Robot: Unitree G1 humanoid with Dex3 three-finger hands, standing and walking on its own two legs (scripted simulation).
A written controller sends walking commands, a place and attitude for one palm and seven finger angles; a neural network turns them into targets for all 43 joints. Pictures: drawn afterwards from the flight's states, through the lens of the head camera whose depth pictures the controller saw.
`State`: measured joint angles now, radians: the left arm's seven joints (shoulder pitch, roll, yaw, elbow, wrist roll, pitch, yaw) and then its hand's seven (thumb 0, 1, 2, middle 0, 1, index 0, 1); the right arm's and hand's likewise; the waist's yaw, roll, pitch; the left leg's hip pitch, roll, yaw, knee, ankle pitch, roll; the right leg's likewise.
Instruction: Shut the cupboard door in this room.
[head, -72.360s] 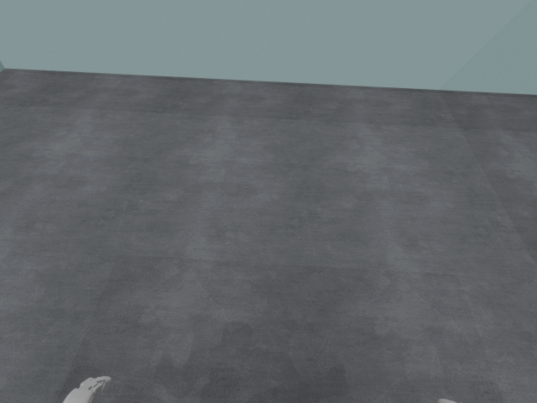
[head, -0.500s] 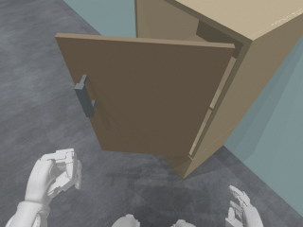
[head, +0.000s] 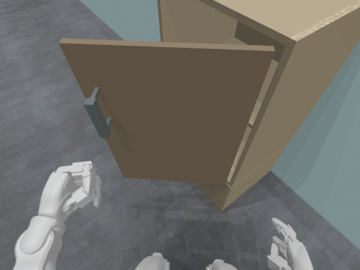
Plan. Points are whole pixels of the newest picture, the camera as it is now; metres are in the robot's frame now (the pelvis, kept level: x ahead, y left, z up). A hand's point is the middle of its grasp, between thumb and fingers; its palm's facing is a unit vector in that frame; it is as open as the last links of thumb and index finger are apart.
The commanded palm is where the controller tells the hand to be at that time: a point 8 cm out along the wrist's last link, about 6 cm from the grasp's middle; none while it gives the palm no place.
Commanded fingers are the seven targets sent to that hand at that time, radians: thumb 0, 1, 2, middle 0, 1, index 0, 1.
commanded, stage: bring the fist close to the handle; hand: left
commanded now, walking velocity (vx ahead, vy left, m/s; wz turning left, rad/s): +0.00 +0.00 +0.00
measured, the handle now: (101, 113) +0.46 +0.23 +0.07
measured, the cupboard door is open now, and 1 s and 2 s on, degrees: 49 49 40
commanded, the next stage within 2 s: push the door shut along its arc in 1.10 s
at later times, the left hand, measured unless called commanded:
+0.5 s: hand (100, 162) +0.32 +0.19 +0.08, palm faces -0.04 -1.00 -0.03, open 3.1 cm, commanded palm +0.30 +0.25 +0.07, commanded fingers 0.00 0.90 0.90 -1.30 -1.50 -1.30 -1.50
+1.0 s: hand (99, 154) +0.34 +0.20 +0.06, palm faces -0.04 -1.00 -0.02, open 3.1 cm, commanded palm +0.32 +0.26 +0.07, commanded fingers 0.00 0.90 0.90 -1.30 -1.50 -1.30 -1.50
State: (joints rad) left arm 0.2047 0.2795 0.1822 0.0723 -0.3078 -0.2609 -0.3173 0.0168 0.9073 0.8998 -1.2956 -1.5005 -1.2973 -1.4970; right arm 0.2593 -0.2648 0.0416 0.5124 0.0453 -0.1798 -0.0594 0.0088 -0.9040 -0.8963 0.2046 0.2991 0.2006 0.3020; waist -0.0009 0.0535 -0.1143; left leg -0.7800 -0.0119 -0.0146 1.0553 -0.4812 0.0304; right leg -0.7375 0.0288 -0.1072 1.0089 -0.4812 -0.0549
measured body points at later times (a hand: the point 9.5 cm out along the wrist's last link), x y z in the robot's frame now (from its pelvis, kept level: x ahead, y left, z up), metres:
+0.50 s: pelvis +0.00 +0.01 +0.00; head +0.06 +0.02 +0.45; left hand +0.31 +0.24 +0.08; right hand +0.16 -0.23 -0.08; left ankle +0.02 +0.10 -0.67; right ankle +0.01 -0.09 -0.67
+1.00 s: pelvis +0.00 +0.02 +0.01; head +0.06 +0.02 +0.45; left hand +0.34 +0.25 +0.07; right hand +0.12 -0.24 -0.09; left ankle +0.02 +0.10 -0.67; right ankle +0.01 -0.09 -0.67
